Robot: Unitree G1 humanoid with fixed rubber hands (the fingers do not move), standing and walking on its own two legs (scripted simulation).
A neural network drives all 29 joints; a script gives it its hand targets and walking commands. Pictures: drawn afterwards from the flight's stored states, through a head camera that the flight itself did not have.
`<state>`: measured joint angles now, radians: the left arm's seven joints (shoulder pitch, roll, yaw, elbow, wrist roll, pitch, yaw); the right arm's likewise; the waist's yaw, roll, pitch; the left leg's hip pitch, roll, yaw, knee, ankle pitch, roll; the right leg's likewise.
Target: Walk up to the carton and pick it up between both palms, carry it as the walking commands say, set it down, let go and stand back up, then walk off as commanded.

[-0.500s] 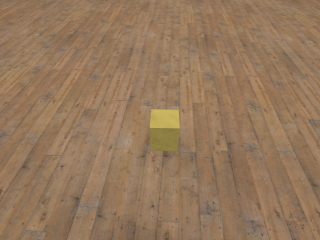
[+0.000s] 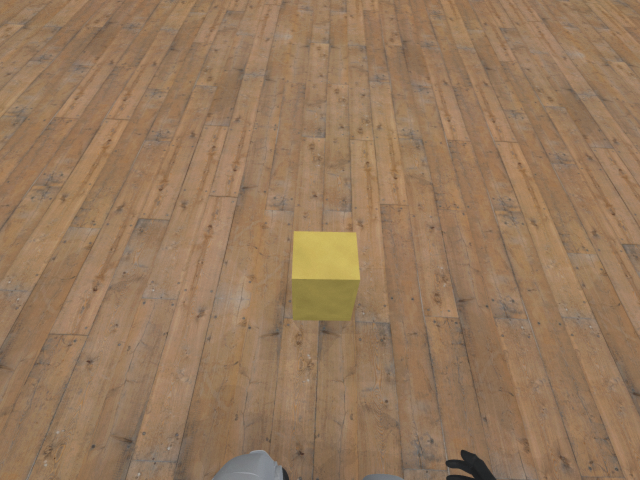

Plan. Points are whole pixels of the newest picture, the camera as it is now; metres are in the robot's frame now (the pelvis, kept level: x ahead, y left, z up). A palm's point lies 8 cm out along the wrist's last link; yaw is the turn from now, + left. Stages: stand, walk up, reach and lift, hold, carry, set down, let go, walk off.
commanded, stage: walk up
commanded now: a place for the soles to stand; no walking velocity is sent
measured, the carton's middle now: (323, 277) +0.76 -0.02 -0.62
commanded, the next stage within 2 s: none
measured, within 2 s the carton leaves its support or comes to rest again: neither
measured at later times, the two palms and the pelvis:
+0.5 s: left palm (191, 379) +0.26 +0.19 -0.11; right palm out of the picture +0.11 -0.25 -0.14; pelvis +0.17 -0.03 +0.01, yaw -3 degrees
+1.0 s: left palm (149, 380) +0.26 +0.25 -0.11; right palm (478, 357) +0.31 -0.24 -0.11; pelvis +0.22 -0.01 +0.02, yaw +1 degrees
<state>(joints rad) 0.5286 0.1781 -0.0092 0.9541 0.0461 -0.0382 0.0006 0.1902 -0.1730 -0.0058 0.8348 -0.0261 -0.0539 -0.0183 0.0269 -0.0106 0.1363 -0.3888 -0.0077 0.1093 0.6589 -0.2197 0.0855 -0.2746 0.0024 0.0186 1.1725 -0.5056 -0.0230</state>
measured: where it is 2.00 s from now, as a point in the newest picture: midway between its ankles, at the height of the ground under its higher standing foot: (313, 468)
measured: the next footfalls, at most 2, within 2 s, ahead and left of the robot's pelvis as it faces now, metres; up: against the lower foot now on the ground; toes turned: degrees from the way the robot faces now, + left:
right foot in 0.36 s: +0.27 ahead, -0.14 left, +0.00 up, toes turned -7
left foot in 0.64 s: +0.28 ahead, +0.12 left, +0.00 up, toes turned -1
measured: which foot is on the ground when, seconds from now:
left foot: down 0.00-0.38, up 0.40-0.62, down 0.64-1.00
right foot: up 0.00-0.34, down 0.36-1.00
